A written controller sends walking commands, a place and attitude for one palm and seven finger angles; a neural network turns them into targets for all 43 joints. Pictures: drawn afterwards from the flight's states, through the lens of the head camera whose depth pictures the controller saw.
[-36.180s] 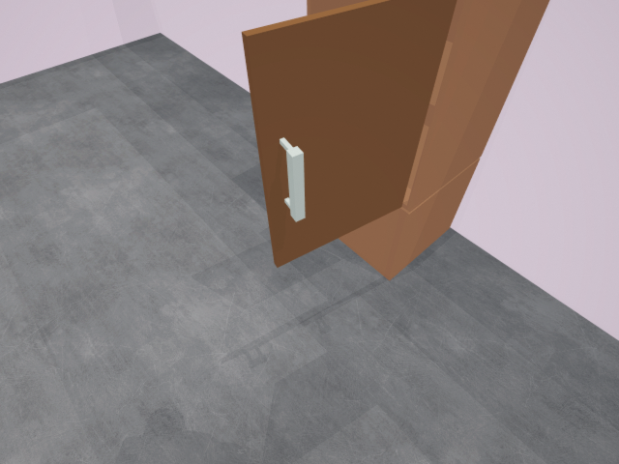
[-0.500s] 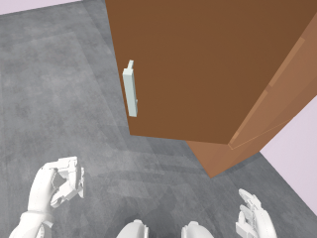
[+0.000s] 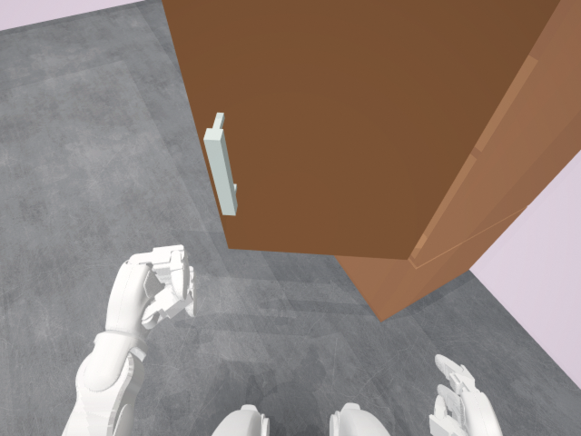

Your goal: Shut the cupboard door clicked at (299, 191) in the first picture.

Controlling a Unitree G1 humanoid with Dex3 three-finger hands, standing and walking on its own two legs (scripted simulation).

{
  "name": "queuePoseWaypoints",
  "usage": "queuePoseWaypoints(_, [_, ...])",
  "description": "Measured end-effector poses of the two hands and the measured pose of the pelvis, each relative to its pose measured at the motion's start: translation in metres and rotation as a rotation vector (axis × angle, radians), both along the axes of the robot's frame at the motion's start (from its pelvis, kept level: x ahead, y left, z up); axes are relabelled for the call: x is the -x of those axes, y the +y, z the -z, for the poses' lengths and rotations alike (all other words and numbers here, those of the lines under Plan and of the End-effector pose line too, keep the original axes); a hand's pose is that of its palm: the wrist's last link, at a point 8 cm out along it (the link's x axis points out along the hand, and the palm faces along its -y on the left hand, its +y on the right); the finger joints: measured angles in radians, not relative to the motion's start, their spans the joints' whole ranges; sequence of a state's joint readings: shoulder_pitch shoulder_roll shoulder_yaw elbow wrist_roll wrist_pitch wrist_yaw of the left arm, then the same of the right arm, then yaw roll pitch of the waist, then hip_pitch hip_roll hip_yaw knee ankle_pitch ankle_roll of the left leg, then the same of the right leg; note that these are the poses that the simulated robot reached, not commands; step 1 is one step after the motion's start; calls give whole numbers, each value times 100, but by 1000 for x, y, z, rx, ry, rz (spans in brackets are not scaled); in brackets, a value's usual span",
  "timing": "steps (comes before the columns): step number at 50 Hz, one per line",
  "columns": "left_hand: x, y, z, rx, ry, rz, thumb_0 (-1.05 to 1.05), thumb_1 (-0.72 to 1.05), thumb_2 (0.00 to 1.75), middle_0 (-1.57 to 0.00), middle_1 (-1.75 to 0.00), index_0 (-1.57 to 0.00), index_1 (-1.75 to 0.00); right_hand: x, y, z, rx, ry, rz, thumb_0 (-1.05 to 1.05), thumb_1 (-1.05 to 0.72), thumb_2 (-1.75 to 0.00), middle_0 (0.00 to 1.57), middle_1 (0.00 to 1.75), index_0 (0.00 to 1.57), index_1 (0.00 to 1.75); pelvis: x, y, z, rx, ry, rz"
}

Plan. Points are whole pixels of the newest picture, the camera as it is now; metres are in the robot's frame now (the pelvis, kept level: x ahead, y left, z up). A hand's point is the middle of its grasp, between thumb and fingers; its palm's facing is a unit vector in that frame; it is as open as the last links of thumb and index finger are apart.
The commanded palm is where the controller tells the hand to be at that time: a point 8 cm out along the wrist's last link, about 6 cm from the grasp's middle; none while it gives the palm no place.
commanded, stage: bring the fist close to the handle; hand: left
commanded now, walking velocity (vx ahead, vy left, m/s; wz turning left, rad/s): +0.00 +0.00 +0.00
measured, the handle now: (225, 167) +0.51 +0.13 +0.05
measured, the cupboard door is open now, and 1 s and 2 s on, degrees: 57 57 46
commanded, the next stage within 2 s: push the door shut along its arc in 0.98 s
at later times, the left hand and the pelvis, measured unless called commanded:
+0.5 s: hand (231, 237) +0.37 +0.10 +0.05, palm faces -0.07 -1.00 -0.03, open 3.1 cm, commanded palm +0.36 +0.15 +0.05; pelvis +0.00 -0.01 +0.00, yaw +0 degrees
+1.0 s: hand (242, 223) +0.39 +0.09 +0.06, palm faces -0.04 -1.00 -0.03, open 3.1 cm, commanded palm +0.37 +0.14 +0.05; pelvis -0.01 -0.01 +0.01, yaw -1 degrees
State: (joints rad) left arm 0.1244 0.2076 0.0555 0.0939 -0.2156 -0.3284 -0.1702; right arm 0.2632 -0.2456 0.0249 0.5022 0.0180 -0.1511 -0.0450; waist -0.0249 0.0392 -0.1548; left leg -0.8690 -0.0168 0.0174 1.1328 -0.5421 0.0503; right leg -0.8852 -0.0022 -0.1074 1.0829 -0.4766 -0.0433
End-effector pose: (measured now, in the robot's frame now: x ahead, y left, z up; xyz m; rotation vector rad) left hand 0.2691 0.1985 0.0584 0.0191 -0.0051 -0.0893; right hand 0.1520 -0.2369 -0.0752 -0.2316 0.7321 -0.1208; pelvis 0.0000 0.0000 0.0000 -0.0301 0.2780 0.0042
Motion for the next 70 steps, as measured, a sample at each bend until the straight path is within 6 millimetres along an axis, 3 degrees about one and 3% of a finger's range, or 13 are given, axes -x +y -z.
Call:
queuePoseWaypoints(6, [-24, 4, 6, -8, 2, -59, 2, 90, 90, -130, -150, -130, -150, 8, -6, 7, -5, 64, 2, 1, -91, -90, 20, 30, 21, 30, -1, -3, 0, -5, 7, 0])
queuePoseWaypoints(10, [-35, -10, 14, -9, 42, -5, 2, 90, 90, -130, -150, -130, -150, 12, -10, 10, -3, 93, 15, 1, -91, -90, 20, 30, 21, 30, -2, -3, -1, -4, 10, -1])
queuePoseWaypoints(14, [-47, -25, 6, 13, 3, 18, 2, 90, 90, -130, -150, -130, -150, 14, -12, 12, -1, 110, 32, 1, -91, -90, 20, 30, 20, 30, -3, -3, -2, -8, 11, 4])
queuePoseWaypoints(18, [-64, -32, -1, 22, -40, -12, 2, 90, 90, -130, -150, -130, -150, 17, -12, 13, -7, 128, 35, 1, -91, -90, 20, 30, 20, 30, -4, -4, -3, -14, 14, 8])
queuePoseWaypoints(22, [-79, -37, 5, 2, -8, -22, 2, 90, 90, -130, -150, -130, -150, 22, -12, 16, -19, 155, 36, 1, -91, -90, 20, 30, 20, 30, -2, -5, -2, -16, 17, 9])
queuePoseWaypoints(26, [-91, -44, 9, -7, 20, -14, 2, 90, 90, -130, -150, -130, -150, 31, -14, 20, -26, 186, 51, 1, -91, -90, 20, 30, 20, 30, 0, -6, -3, -17, 21, 12])
queuePoseWaypoints(35, [-122, -66, -1, 5, -36, -24, 2, 90, 90, -130, -150, -130, -150, 62, -20, 31, -32, 278, 87, 1, -91, -90, 20, 30, 20, 30, 3, -8, -1, -24, 37, 22])
queuePoseWaypoints(45, [-106, -55, 6, -9, -4, -63, 2, 90, 90, -130, -150, -130, -150, 89, -26, 30, -47, 346, 120, 1, -91, -90, 20, 30, 20, 30, 3, -12, -7, -34, 26, 34])
queuePoseWaypoints(50, [-103, -57, 0, -6, -52, -44, 2, 90, 90, -130, -150, -130, -150, 86, -31, 30, -29, 343, 107, 1, -91, -90, 20, 30, 20, 30, 6, -14, -6, -31, 19, 22])
queuePoseWaypoints(58, [-110, -60, 7, -5, -7, -32, 2, 90, 90, -130, -150, -130, -150, 73, -34, 26, -18, 289, 107, 1, -91, -90, 20, 30, 20, 30, 12, -15, -5, -32, 24, 23])
queuePoseWaypoints(64, [-127, -57, 0, -24, -40, -11, 2, 89, 90, -130, -150, -130, -150, 72, -33, 29, -9, 287, 103, 1, -91, -90, 20, 30, 20, 30, 14, -15, -1, -30, 32, 17])
queuePoseWaypoints(70, [-153, -55, -3, -28, -29, 35, 2, 89, 90, -132, -150, -130, -150, 87, -33, 37, -5, 337, 120, 1, -91, -90, 20, 30, 20, 30, 15, -13, 4, -24, 57, 12])
